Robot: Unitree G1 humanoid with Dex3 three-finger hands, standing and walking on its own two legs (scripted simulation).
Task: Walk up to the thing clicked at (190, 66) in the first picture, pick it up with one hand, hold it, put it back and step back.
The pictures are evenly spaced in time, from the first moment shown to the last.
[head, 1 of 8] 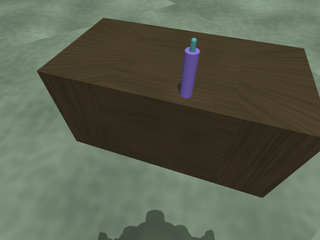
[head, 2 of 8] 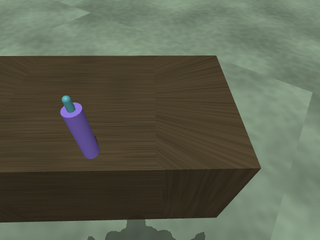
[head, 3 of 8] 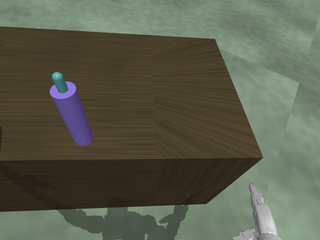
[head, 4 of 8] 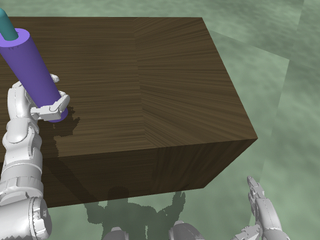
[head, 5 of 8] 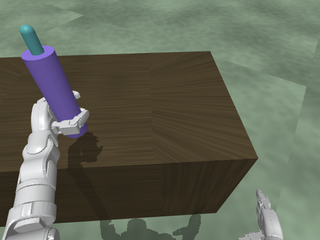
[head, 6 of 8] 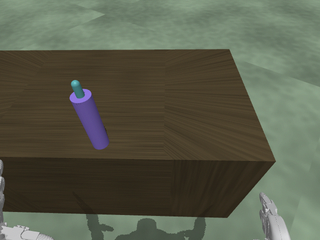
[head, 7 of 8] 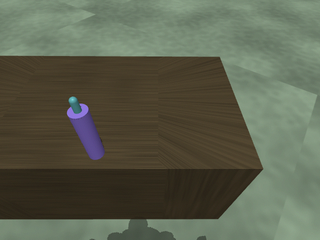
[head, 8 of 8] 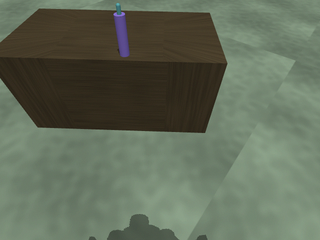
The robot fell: no
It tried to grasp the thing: yes
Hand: left
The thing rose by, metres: 0.26
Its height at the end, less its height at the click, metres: +0.00
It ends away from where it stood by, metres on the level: 0.01
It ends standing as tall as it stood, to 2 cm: yes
